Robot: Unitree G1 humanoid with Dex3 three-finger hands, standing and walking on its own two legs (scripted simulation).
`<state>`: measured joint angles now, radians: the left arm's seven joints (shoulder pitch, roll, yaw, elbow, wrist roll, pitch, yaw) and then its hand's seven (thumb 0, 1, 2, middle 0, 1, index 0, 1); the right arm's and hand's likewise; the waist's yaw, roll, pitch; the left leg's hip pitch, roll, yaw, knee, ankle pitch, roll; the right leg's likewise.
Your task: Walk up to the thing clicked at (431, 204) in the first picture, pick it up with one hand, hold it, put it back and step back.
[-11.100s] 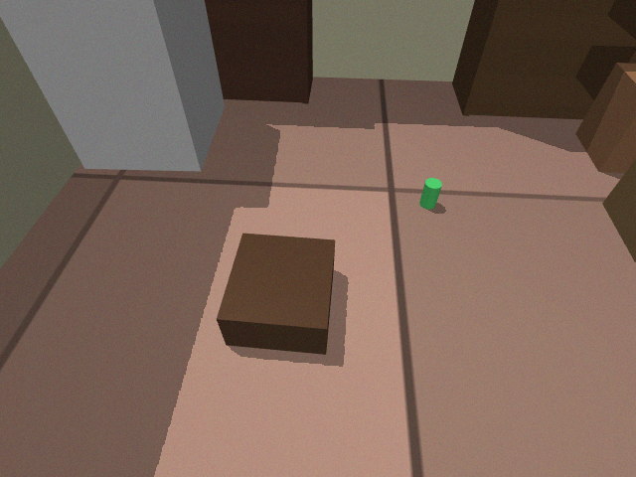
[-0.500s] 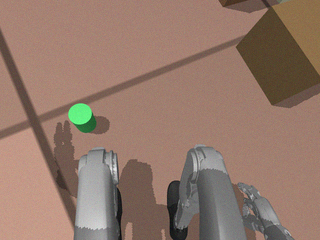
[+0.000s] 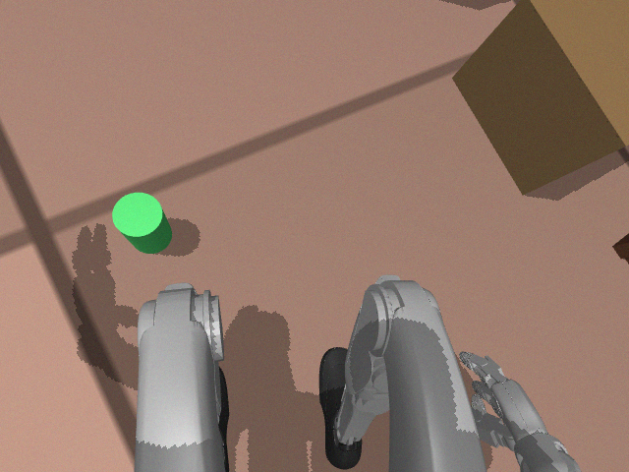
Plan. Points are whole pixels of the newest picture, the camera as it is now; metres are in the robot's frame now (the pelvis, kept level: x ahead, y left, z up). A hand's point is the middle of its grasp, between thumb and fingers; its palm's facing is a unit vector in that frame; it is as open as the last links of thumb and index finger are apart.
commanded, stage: approach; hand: left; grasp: from the side
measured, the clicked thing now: (145, 225) +0.45 +0.25 -0.30
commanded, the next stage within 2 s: close in in 0.42 s
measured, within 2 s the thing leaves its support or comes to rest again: neither
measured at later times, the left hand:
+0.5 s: hand (62, 239) +0.40 +0.34 -0.21, palm faces +0.12 -0.99 +0.03, open 17.6 cm
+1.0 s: hand (132, 246) +0.40 +0.26 -0.26, palm faces +0.11 -0.99 +0.02, open 17.7 cm
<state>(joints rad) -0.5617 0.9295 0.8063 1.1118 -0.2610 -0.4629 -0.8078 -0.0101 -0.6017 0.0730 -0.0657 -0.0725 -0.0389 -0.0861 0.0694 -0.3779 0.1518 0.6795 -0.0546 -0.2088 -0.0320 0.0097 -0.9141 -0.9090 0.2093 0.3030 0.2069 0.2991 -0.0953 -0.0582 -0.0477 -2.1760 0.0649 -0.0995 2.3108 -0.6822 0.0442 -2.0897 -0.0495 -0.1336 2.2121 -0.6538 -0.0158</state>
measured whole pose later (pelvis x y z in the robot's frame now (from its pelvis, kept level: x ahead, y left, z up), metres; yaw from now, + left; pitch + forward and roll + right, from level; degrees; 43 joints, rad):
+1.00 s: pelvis -0.02 +0.02 -0.08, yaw -9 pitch +10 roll -18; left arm -0.56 0.84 0.54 1.46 -0.19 -1.09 -0.30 -0.01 -0.60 0.01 -0.07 -0.06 -0.06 -0.05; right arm -0.16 -0.40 0.50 0.59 -0.34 -0.08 0.10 0.00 -0.93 -0.91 0.21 0.30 0.21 0.30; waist -0.22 -0.28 0.30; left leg -2.22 0.07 -0.33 2.66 -0.69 0.06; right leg -2.03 0.02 -0.30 2.39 -0.58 0.03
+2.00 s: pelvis -0.02 +0.02 -0.08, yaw -10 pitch +10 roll -20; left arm -0.66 0.92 0.48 1.54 -0.13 -1.16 -0.04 -0.01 -0.05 0.65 -0.61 -0.76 -0.68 -0.76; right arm -0.22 -0.38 0.58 0.55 -0.39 0.00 0.12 0.00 -0.88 -0.90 0.21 0.30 0.21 0.30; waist -0.24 -0.32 0.35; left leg -2.20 0.07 -0.39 2.68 -0.73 0.05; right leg -2.01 0.04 -0.34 2.37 -0.58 0.04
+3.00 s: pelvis -0.01 +0.01 -0.05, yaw -5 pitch +23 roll -13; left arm -0.56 0.60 0.40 0.93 -0.11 -0.73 -0.10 -0.02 -0.35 1.04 -0.66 -0.98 -0.73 -0.99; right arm 0.00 -0.31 0.24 0.60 -0.19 0.04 0.11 0.00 -0.88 -0.90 0.21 0.30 0.21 0.30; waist -0.15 -0.12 0.06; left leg -2.26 0.07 -0.21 2.51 -0.69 0.05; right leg -2.12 -0.02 -0.21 2.33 -0.62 0.00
